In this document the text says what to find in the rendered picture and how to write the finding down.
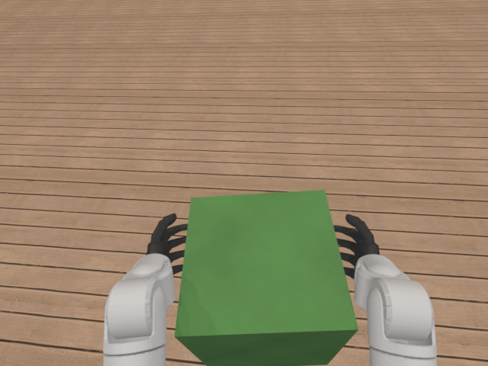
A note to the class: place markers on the robot right forearm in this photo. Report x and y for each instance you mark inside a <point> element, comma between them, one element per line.
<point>401,326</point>

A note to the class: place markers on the robot left forearm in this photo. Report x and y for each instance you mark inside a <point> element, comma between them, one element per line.
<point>135,314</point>

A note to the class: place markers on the carton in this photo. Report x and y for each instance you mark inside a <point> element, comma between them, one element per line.
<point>263,282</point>

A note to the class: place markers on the robot right hand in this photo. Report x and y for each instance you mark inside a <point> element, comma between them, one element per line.
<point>364,245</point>

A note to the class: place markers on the robot left hand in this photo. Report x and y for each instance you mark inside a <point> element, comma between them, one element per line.
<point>160,244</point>

